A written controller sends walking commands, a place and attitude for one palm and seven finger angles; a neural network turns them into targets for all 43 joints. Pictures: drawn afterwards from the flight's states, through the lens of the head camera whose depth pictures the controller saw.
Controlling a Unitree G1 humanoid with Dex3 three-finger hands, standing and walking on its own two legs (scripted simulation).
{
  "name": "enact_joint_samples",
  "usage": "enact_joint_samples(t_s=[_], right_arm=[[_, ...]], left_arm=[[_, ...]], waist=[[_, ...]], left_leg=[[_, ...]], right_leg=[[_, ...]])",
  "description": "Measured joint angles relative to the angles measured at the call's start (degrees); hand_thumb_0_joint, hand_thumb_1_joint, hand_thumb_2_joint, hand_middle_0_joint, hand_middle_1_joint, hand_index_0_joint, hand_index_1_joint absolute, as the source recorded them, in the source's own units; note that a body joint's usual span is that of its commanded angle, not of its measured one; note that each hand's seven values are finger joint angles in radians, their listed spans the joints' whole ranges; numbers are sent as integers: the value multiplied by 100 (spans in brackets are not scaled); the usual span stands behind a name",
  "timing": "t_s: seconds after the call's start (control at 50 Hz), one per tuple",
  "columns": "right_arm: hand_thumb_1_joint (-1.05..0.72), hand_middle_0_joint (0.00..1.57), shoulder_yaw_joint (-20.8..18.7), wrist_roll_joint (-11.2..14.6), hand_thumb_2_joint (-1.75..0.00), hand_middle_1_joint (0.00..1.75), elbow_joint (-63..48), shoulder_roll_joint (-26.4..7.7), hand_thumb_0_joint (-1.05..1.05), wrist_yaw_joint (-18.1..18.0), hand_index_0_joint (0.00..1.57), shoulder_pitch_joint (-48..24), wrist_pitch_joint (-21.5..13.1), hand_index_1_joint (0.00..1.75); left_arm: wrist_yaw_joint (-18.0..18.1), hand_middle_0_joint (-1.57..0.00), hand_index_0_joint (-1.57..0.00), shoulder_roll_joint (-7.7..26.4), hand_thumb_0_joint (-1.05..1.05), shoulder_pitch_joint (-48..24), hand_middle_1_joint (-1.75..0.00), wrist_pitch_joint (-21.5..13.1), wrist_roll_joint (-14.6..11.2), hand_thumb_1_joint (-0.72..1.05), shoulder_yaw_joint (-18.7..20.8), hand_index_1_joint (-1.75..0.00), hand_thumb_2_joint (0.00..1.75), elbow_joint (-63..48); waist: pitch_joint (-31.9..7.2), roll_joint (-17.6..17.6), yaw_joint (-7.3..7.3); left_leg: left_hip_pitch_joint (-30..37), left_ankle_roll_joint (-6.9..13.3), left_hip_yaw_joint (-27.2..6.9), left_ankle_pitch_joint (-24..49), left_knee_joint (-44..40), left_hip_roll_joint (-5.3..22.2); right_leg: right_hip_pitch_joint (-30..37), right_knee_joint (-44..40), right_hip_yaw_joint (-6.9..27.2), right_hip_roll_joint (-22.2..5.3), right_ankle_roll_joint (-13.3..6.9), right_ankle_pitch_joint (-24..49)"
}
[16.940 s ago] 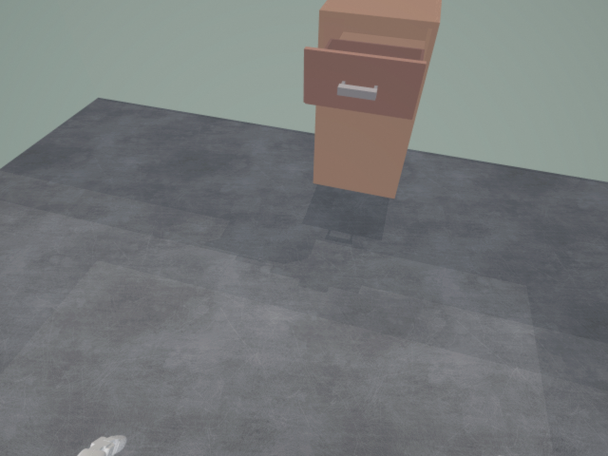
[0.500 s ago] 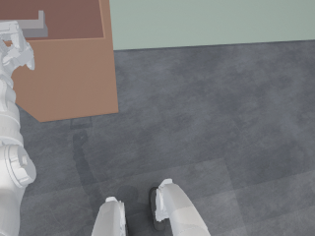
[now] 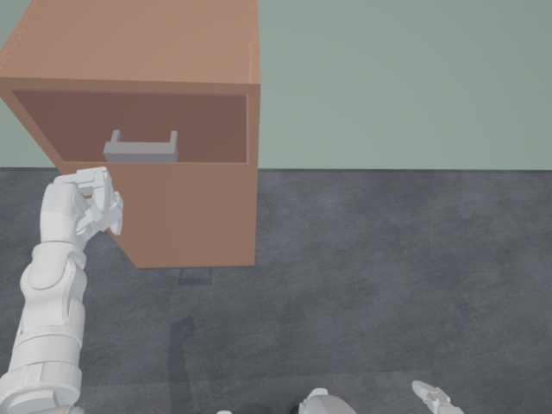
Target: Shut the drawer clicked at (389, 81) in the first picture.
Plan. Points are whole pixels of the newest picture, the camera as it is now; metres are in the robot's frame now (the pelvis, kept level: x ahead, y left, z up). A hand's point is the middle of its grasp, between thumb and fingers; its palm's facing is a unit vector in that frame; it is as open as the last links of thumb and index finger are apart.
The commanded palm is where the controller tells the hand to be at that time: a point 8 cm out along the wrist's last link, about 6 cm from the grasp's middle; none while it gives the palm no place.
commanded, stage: draw the hand back to the body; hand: left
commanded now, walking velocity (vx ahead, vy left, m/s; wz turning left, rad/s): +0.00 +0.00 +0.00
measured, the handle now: (143, 143) +0.57 +0.24 -0.02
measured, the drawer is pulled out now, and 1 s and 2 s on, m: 0.00 0.00 0.00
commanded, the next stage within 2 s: step back with the hand held close in 0.98 s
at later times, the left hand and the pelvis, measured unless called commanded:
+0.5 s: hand (16, 287) +0.24 +0.25 +0.15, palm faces +0.33 -0.90 -0.29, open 3.3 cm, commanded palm +0.19 +0.29 +0.17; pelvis +0.00 +0.01 +0.05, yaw +3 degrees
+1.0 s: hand out of the picture +0.14 +0.23 +0.21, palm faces +0.45 -0.82 -0.37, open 3.3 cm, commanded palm +0.08 +0.27 +0.23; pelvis -0.04 -0.02 +0.05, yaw +3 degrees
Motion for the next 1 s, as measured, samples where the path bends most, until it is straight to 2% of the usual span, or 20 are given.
enact_joint_samples(t_s=[0.06,0.12,0.18,0.22,0.32,0.4,0.5,0.66,0.86,1.0], right_arm=[[-91,20,-78,4,-90,30,-21,-39,1,-23,20,-105,-125,30],[-91,20,-71,53,-90,30,-49,-84,1,-67,20,-129,-237,30],[-91,20,-62,61,-90,30,-66,-82,1,-175,20,-258,-189,30],[-91,20,-57,79,-90,30,-54,-21,1,-267,20,-391,-167,30],[-91,20,-7,27,-90,30,-96,61,1,-372,20,-438,-304,30],[-91,20,81,9,-90,30,6,76,1,-434,20,-494,-410,30],[-91,20,184,-26,-90,30,162,150,1,-448,20,-584,-506,30],[-91,20,203,-122,-90,30,283,190,2,-345,20,-506,-743,30],[-91,20,96,-116,-90,30,428,155,2,-361,20,-357,-982,30],[-91,20,60,-95,-90,30,526,136,2,-439,20,-396,-1127,30]], left_arm=[[-208,-140,-140,-82,2,512,-160,48,-94,90,-191,-160,90,-521],[-388,-140,-140,-185,2,998,-160,141,-238,90,-351,-160,90,-1009],[243,-140,-140,-127,2,1281,-160,490,291,90,-582,-160,90,-1460],[666,-140,-140,-120,2,1456,-160,764,483,90,-670,-160,90,-1751],[1254,-139,-140,-248,2,2300,-160,1267,741,90,-856,-160,90,-2698],[1500,-140,-140,-293,2,2648,-160,1417,816,90,-956,-160,90,-3219],[1633,-140,-140,-324,2,2863,-160,1494,832,90,-857,-160,90,-3625],[1650,-140,-140,-289,2,3796,-160,1388,817,90,-644,-160,90,-4726],[1702,-140,-140,-123,2,4711,-160,1094,830,89,-126,-160,90,-5734],[1745,-140,-141,-328,2,4574,-160,1039,887,89,-245,-160,90,-5498]], waist=[[52,53,108],[25,93,217],[90,142,278],[216,108,313],[315,165,446],[435,222,594],[625,186,700],[740,237,713],[788,278,827],[942,273,845]], left_leg=[[313,-77,15,204,-131,-20],[685,-65,56,325,-361,-61],[1169,73,12,166,-774,-95],[1412,95,20,292,-928,-132],[2080,-1,23,647,-1488,-184],[2620,91,-23,753,-1942,-203],[3131,72,-48,995,-2334,-226],[3679,53,-38,1233,-2759,-214],[3872,-9,-16,1301,-2780,-160],[3798,-55,-38,1348,-2692,-148]], right_leg=[[374,-210,20,-21,16,87],[752,-428,66,-55,38,110],[1083,-528,42,-77,49,80],[1328,-646,52,-116,58,125],[2034,-1218,72,-163,84,361],[2527,-1544,38,-176,97,500],[3037,-1898,25,-197,85,685],[3573,-2297,43,-175,65,913],[3770,-2351,54,-120,-5,1009],[3703,-2263,22,-116,-64,1044]])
